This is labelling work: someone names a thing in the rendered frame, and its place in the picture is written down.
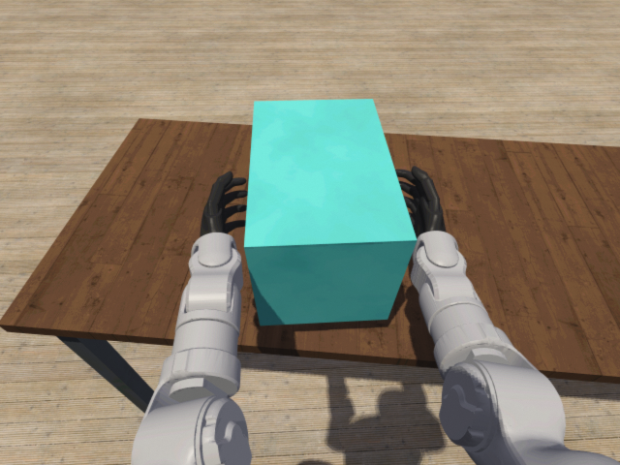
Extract robot right upper arm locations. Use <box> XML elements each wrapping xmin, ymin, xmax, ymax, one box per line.
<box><xmin>439</xmin><ymin>359</ymin><xmax>620</xmax><ymax>465</ymax></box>

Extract table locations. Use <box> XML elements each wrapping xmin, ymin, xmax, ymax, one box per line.
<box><xmin>0</xmin><ymin>118</ymin><xmax>620</xmax><ymax>413</ymax></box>

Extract left robot hand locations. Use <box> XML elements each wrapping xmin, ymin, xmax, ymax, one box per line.
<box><xmin>200</xmin><ymin>171</ymin><xmax>248</xmax><ymax>237</ymax></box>

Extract right robot forearm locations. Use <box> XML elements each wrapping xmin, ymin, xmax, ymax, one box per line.
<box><xmin>411</xmin><ymin>231</ymin><xmax>566</xmax><ymax>437</ymax></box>

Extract left robot forearm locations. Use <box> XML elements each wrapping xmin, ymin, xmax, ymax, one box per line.
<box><xmin>131</xmin><ymin>232</ymin><xmax>243</xmax><ymax>465</ymax></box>

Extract carton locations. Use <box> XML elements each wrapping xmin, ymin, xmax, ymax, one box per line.
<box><xmin>244</xmin><ymin>99</ymin><xmax>417</xmax><ymax>326</ymax></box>

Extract right robot hand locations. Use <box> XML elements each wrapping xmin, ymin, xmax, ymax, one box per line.
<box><xmin>395</xmin><ymin>166</ymin><xmax>446</xmax><ymax>238</ymax></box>

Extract robot left upper arm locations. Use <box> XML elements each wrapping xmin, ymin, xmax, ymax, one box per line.
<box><xmin>132</xmin><ymin>395</ymin><xmax>252</xmax><ymax>465</ymax></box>

